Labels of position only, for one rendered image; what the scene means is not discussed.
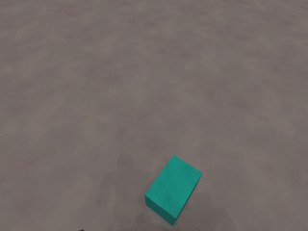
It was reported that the carton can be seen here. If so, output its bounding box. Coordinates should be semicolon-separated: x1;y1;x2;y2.
144;155;202;226

